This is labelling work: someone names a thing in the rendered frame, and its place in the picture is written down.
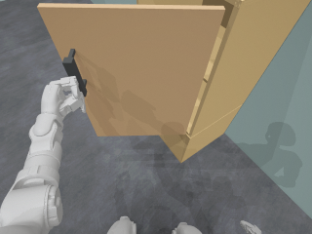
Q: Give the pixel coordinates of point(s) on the left robot thigh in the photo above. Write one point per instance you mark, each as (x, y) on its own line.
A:
(123, 226)

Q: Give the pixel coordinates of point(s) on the robot left upper arm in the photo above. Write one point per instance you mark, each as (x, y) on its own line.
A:
(32, 210)

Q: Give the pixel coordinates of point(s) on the cupboard door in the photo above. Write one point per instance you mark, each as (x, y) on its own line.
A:
(144, 64)

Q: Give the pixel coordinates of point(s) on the left robot shin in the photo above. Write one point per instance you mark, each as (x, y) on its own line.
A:
(124, 218)

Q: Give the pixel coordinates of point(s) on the robot left forearm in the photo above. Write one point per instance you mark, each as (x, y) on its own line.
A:
(42, 163)

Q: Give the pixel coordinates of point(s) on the handle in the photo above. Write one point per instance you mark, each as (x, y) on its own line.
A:
(71, 69)

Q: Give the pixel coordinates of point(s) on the robot right hand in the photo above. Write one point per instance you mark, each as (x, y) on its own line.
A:
(249, 228)

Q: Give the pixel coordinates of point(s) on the robot left hand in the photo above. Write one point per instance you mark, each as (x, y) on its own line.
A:
(54, 100)

